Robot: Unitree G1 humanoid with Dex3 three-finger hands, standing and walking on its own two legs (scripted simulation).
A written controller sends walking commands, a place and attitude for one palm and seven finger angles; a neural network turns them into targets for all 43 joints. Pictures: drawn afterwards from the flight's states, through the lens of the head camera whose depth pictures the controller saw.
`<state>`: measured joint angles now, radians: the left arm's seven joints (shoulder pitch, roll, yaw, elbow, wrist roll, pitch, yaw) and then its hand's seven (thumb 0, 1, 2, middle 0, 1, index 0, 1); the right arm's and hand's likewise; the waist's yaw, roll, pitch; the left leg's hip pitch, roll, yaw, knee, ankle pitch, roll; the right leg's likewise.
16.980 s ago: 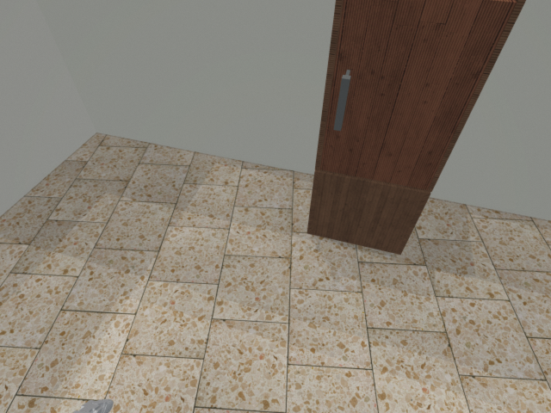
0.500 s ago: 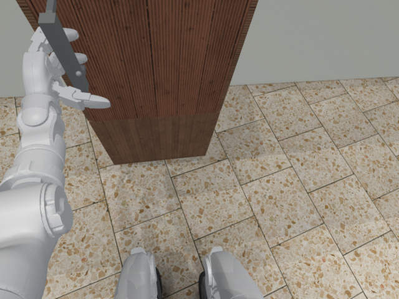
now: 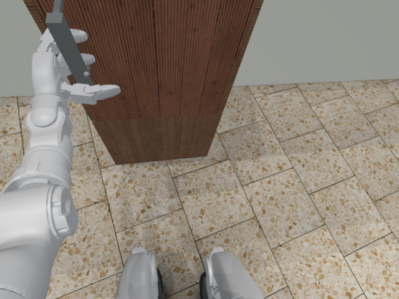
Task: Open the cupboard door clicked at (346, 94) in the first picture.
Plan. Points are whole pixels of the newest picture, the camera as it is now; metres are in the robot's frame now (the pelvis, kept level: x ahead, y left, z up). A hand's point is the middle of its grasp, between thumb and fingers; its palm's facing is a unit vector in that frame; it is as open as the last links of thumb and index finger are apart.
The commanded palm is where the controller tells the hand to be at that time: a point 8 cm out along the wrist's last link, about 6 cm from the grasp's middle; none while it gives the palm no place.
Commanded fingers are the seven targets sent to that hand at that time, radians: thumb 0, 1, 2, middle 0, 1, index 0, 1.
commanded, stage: close the thumb around the handle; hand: left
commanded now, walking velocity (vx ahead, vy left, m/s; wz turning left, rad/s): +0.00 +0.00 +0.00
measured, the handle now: (74, 50) +0.59 +0.19 +0.07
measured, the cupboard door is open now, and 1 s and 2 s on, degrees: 0 13 42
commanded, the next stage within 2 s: pull the door open along its arc in 0.44 s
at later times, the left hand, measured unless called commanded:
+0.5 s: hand (86, 74) +0.53 +0.17 +0.07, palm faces +0.05 -1.00 -0.01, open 5.9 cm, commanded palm +0.51 +0.21 +0.06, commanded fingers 0.00 0.90 0.90 -0.40 -1.35 -0.40 -1.35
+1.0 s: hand (97, 111) +0.45 +0.14 +0.07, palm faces +0.03 -1.00 +0.00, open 6.1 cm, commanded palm +0.40 +0.19 +0.06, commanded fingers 0.00 0.90 0.90 -0.40 -1.35 -0.40 -1.35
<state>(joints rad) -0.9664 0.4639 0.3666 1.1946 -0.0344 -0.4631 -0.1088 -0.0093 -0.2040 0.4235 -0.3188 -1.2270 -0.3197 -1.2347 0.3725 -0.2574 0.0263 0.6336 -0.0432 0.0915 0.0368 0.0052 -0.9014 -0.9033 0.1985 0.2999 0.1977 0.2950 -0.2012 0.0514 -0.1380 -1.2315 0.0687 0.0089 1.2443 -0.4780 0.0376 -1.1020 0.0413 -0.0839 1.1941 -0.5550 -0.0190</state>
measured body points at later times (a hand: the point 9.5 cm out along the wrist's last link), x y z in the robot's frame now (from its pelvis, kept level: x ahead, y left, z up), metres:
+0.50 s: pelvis +0.00 +0.00 +0.00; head +0.15 +0.03 +0.42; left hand +0.52 +0.22 +0.07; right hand +0.00 -0.26 -0.11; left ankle +0.05 +0.10 -0.63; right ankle +0.00 -0.12 -0.63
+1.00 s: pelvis +0.02 +0.00 +0.02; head +0.12 +0.01 +0.46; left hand +0.44 +0.20 +0.07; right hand +0.06 -0.26 -0.10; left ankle +0.05 +0.10 -0.63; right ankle +0.00 -0.12 -0.63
